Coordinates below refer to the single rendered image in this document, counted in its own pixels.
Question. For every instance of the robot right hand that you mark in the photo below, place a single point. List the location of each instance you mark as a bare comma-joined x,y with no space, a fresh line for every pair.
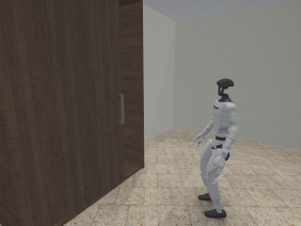
200,137

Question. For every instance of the handle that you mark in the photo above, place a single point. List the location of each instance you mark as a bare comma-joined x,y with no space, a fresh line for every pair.
28,129
122,108

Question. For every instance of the robot left foot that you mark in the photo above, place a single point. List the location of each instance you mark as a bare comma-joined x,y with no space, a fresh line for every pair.
214,214

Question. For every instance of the robot left upper arm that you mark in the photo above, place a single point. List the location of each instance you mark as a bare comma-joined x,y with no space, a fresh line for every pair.
230,109

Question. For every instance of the robot left forearm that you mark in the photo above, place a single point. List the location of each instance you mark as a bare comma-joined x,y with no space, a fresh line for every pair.
228,142

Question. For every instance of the wardrobe door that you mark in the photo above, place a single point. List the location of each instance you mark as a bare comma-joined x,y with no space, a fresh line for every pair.
84,49
26,80

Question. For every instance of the robot right forearm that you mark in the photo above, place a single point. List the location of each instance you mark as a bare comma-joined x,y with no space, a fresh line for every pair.
208,128

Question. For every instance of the humanoid robot head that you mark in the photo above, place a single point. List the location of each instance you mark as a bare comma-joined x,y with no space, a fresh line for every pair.
224,84

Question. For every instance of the robot left hand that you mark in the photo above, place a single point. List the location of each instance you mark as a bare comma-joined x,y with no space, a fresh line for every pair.
219,162

